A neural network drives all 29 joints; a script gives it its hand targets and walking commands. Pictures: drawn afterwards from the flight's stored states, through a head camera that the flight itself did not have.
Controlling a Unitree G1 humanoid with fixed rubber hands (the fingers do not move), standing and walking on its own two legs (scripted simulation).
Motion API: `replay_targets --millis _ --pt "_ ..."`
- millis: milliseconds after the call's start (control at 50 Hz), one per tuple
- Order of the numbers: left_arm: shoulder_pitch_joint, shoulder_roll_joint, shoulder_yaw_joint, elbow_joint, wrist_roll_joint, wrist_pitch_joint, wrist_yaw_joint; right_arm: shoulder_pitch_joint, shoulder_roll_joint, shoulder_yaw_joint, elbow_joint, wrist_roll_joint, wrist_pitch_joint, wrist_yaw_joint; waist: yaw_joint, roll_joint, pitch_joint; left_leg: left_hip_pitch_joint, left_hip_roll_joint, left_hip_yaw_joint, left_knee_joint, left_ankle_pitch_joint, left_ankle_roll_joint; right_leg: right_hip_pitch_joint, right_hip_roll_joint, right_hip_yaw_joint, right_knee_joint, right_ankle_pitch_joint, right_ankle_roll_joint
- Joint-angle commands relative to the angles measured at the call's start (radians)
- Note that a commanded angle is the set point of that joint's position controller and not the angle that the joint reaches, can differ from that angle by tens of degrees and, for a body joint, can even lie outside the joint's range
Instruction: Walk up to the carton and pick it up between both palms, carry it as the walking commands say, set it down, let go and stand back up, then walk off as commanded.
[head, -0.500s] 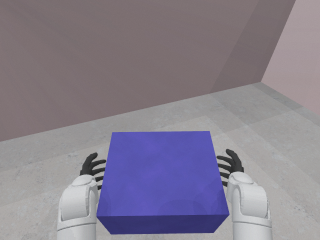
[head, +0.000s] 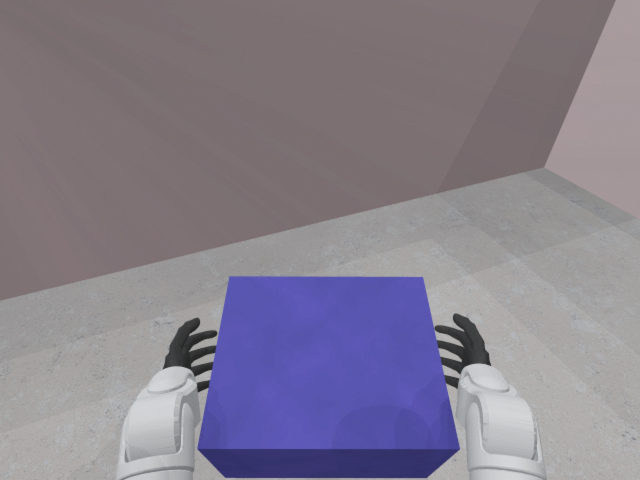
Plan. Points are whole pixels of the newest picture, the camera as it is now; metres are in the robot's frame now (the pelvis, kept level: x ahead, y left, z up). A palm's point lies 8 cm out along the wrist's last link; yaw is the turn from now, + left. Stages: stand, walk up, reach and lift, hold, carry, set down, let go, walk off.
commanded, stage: carry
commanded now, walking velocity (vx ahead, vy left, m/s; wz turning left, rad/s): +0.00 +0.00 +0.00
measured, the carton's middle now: (326, 375) +0.31 +0.00 -0.01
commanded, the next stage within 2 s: hold in 1.38 s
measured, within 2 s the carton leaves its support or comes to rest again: neither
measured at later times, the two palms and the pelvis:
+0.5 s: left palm (193, 385) +0.26 +0.16 +0.04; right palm (484, 383) +0.26 -0.19 +0.05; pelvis +0.00 -0.02 +0.00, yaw +0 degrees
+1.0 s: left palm (201, 384) +0.27 +0.16 +0.03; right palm (484, 378) +0.27 -0.20 +0.04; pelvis +0.01 -0.02 +0.00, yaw +0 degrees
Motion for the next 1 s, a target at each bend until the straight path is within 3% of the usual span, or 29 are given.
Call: replay_targets --millis 0,60,80,120,140,180,240,260,300,320,340,360,440,460,480,520,540,560,600,660,680,700,720,740,780,840,860,960,980 --pt "-0.496 -0.713 -0.587 -0.071 -0.282 -0.073 -0.244 -0.445 0.682 0.556 0.013 0.282 -0.047 0.28 -0.002 0.035 -0.251 0.12 0.162 -0.179 -0.079 0.199 -0.009 0.098 -0.1 0.123 -0.034 0.089 0.012" --pt "-0.46 -0.718 -0.58 -0.028 -0.269 -0.102 -0.252 -0.502 0.652 0.582 -0.053 0.277 -0.086 0.278 -0.005 -0.004 -0.221 0.085 0.146 -0.171 -0.074 0.131 -0.022 0.102 -0.107 0.133 -0.061 0.113 0.005" --pt "-0.497 -0.731 -0.626 -0.124 -0.307 -0.105 -0.246 -0.505 0.675 0.609 -0.102 0.313 -0.086 0.276 -0.005 0.014 -0.233 0.093 0.139 -0.164 -0.072 0.134 -0.02 0.098 -0.112 0.134 -0.05 0.116 0.005" --pt "-0.469 -0.693 -0.559 -0.01 -0.245 -0.137 -0.245 -0.434 0.65 0.54 0.051 0.244 -0.111 0.279 -0.006 -0.004 -0.235 0.117 0.148 -0.165 -0.055 0.145 -0.024 0.093 -0.114 0.141 -0.06 0.122 0.001" --pt "-0.512 -0.722 -0.648 -0.185 -0.325 -0.121 -0.241 -0.47 0.692 0.634 -0.117 0.326 -0.099 0.272 -0.006 0.011 -0.254 0.106 0.143 -0.166 -0.054 0.154 -0.021 0.122 -0.112 0.139 -0.059 0.157 -0.002" --pt "-0.44 -0.682 -0.564 -0.01 -0.245 -0.136 -0.248 -0.432 0.644 0.552 0.03 0.243 -0.117 0.273 -0.009 -0.004 -0.234 0.104 0.144 -0.159 -0.047 0.14 -0.027 0.106 -0.12 0.143 -0.066 0.14 0.001" --pt "-0.464 -0.695 -0.65 -0.151 -0.307 -0.127 -0.242 -0.439 0.667 0.627 -0.09 0.304 -0.108 0.273 -0.006 0.048 -0.223 0.104 0.143 -0.167 -0.071 0.1 -0.024 0.091 -0.108 0.139 -0.06 0.095 -0.002" --pt "-0.44 -0.679 -0.584 -0.028 -0.251 -0.138 -0.242 -0.419 0.648 0.56 0.031 0.25 -0.118 0.273 -0.006 0.018 -0.219 0.101 0.142 -0.164 -0.067 0.087 -0.026 0.093 -0.115 0.147 -0.067 0.077 -0.006" --pt "-0.471 -0.7 -0.634 -0.106 -0.292 -0.131 -0.244 -0.506 0.659 0.621 -0.094 0.302 -0.116 0.272 -0.007 0.009 -0.201 0.082 0.15 -0.185 -0.091 0.022 -0.02 0.079 -0.103 0.147 -0.084 0.033 -0.006" --pt "-0.471 -0.687 -0.646 -0.139 -0.304 -0.129 -0.242 -0.446 0.653 0.616 -0.075 0.296 -0.108 0.269 -0.007 0.016 -0.196 0.084 0.143 -0.174 -0.09 0.003 -0.024 0.085 -0.109 0.155 -0.09 0.043 -0.009" --pt "-0.447 -0.673 -0.57 -0.003 -0.25 -0.149 -0.248 -0.42 0.632 0.544 0.048 0.234 -0.129 0.27 -0.009 0.014 -0.187 0.074 0.135 -0.164 -0.086 0.022 -0.032 0.083 -0.115 0.156 -0.091 0.068 -0.009" --pt "-0.472 -0.673 -0.61 -0.083 -0.273 -0.146 -0.246 -0.44 0.653 0.589 -0.015 0.264 -0.123 0.27 -0.009 -0.014 -0.191 0.094 0.14 -0.159 -0.081 0.059 -0.034 0.075 -0.116 0.149 -0.08 0.078 -0.004" --pt "-0.442 -0.678 -0.588 -0.03 -0.262 -0.173 -0.249 -0.436 0.646 0.575 0.004 0.252 -0.155 0.269 -0.01 0.02 -0.199 0.095 0.133 -0.149 -0.072 0.044 -0.037 0.086 -0.12 0.158 -0.097 0.082 -0.007" --pt "-0.447 -0.671 -0.582 -0.04 -0.262 -0.176 -0.25 -0.454 0.632 0.584 -0.019 0.251 -0.159 0.266 -0.012 -0.03 -0.203 0.084 0.134 -0.16 -0.065 0.035 -0.034 0.095 -0.117 0.156 -0.101 0.085 -0.008" --pt "-0.481 -0.691 -0.63 -0.126 -0.302 -0.167 -0.246 -0.487 0.651 0.619 -0.107 0.297 -0.149 0.265 -0.012 -0.001 -0.182 0.085 0.126 -0.152 -0.077 0.018 -0.034 0.074 -0.122 0.154 -0.109 0.047 -0.007" --pt "-0.453 -0.678 -0.591 -0.044 -0.267 -0.164 -0.248 -0.459 0.648 0.589 -0.024 0.258 -0.144 0.265 -0.011 -0.027 -0.173 0.086 0.126 -0.154 -0.07 0.001 -0.037 0.061 -0.118 0.158 -0.129 0.025 -0.008" --pt "-0.455 -0.693 -0.613 -0.049 -0.271 -0.16 -0.246 -0.452 0.659 0.589 -0.008 0.262 -0.138 0.269 -0.011 0.014 -0.157 0.091 0.114 -0.146 -0.08 -0.036 -0.039 0.032 -0.121 0.164 -0.133 -0.038 -0.012" --pt "-0.491 -0.708 -0.699 -0.211 -0.338 -0.14 -0.244 -0.467 0.685 0.67 -0.138 0.33 -0.116 0.267 -0.01 0.035 -0.18 0.103 0.117 -0.156 -0.09 -0.057 -0.035 0.03 -0.117 0.17 -0.132 -0.059 -0.013" --pt "-0.448 -0.653 -0.573 0.009 -0.236 -0.163 -0.253 -0.4 0.642 0.544 0.1 0.212 -0.137 0.272 -0.012 0.001 -0.17 0.081 0.119 -0.151 -0.075 -0.049 -0.043 0.045 -0.125 0.177 -0.151 -0.06 -0.016" --pt "-0.5 -0.696 -0.655 -0.152 -0.319 -0.151 -0.256 -0.471 0.676 0.647 -0.085 0.295 -0.128 0.27 -0.013 -0.031 -0.152 0.086 0.112 -0.145 -0.058 -0.04 -0.045 0.024 -0.135 0.182 -0.183 -0.088 -0.018" --pt "-0.471 -0.714 -0.656 -0.12 -0.316 -0.13 -0.258 -0.502 0.684 0.66 -0.104 0.308 -0.108 0.269 -0.013 -0.033 -0.141 0.079 0.105 -0.138 -0.05 -0.041 -0.049 0.013 -0.137 0.192 -0.194 -0.099 -0.019" --pt "-0.441 -0.686 -0.591 -0.026 -0.271 -0.136 -0.255 -0.442 0.674 0.597 0.029 0.261 -0.108 0.272 -0.012 -0.04 -0.153 0.071 0.098 -0.133 -0.044 -0.056 -0.047 0.024 -0.14 0.196 -0.206 -0.12 -0.024" --pt "-0.452 -0.703 -0.64 -0.107 -0.3 -0.125 -0.256 -0.497 0.68 0.649 -0.087 0.305 -0.098 0.274 -0.012 -0.036 -0.153 0.086 0.098 -0.128 -0.04 -0.047 -0.046 0.01 -0.15 0.196 -0.208 -0.128 -0.026" --pt "-0.479 -0.688 -0.611 -0.067 -0.271 -0.128 -0.251 -0.473 0.685 0.601 0.009 0.271 -0.099 0.275 -0.012 -0.019 -0.159 0.095 0.097 -0.125 -0.037 -0.039 -0.046 0.012 -0.151 0.193 -0.201 -0.122 -0.029" --pt "-0.487 -0.683 -0.64 -0.142 -0.3 -0.128 -0.25 -0.473 0.691 0.629 -0.056 0.303 -0.103 0.272 -0.011 0.029 -0.191 0.099 0.105 -0.138 -0.044 0.016 -0.044 0.058 -0.143 0.177 -0.157 -0.004 -0.031" --pt "-0.444 -0.661 -0.551 0.02 -0.226 -0.165 -0.25 -0.412 0.652 0.535 0.104 0.219 -0.14 0.276 -0.008 0.026 -0.216 0.111 0.127 -0.15 -0.046 0.117 -0.038 0.093 -0.118 0.143 -0.09 0.129 -0.017" --pt "-0.451 -0.661 -0.569 -0.024 -0.246 -0.18 -0.252 -0.453 0.642 0.571 0.018 0.24 -0.164 0.273 -0.009 0.015 -0.225 0.108 0.14 -0.156 -0.042 0.155 -0.039 0.117 -0.118 0.144 -0.079 0.176 -0.016" --pt "-0.475 -0.687 -0.588 -0.028 -0.261 -0.227 -0.252 -0.492 0.652 0.59 -0.006 0.25 -0.209 0.267 -0.014 -0.015 -0.218 0.106 0.134 -0.147 -0.036 0.126 -0.04 0.128 -0.124 0.145 -0.075 0.221 -0.014" --pt "-0.451 -0.688 -0.591 -0.016 -0.259 -0.225 -0.253 -0.47 0.646 0.583 0.0 0.248 -0.21 0.268 -0.012 0.031 -0.235 0.116 0.137 -0.151 -0.047 0.136 -0.038 0.139 -0.122 0.144 -0.067 0.192 -0.015"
